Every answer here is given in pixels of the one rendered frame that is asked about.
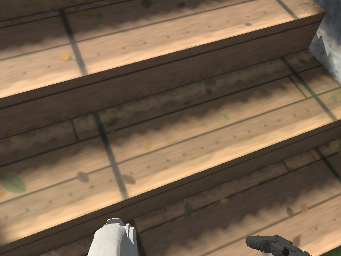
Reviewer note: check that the robot left thigh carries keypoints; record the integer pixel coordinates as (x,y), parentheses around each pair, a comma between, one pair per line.
(114,240)

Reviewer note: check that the left robot shin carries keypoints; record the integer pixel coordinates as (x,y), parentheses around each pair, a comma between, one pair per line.
(113,220)

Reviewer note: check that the right robot hand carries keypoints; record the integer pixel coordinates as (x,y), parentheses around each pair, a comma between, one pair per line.
(276,245)

